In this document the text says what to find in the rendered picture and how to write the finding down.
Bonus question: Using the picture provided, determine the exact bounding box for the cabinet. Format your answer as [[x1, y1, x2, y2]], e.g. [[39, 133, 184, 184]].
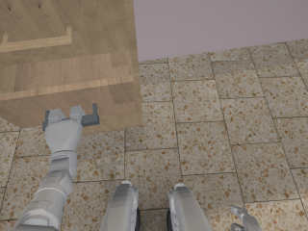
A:
[[0, 0, 143, 136]]

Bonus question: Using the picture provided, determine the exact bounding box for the left robot shin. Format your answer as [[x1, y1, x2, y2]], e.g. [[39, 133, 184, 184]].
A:
[[115, 180, 137, 231]]

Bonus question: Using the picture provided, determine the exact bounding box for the left robot hand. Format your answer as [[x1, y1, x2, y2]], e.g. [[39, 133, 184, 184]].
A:
[[45, 105, 86, 154]]

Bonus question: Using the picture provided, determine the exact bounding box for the drawer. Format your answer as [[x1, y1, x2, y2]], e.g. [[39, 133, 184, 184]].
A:
[[0, 50, 138, 129]]

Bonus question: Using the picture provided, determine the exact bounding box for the handle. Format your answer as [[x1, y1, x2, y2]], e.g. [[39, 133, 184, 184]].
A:
[[99, 115, 110, 119], [0, 35, 76, 61], [41, 103, 100, 132]]

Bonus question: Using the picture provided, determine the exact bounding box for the robot left forearm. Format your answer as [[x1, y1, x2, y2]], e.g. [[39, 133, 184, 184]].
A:
[[11, 150, 77, 231]]

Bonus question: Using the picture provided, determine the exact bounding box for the robot shin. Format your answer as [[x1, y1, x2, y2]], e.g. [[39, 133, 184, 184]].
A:
[[170, 183, 193, 231], [115, 180, 137, 231]]

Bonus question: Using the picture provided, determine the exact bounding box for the right robot shin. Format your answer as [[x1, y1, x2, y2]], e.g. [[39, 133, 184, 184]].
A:
[[170, 183, 193, 231]]

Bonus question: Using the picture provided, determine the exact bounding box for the right robot hand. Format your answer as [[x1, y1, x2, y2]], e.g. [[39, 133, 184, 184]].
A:
[[228, 204, 263, 231]]

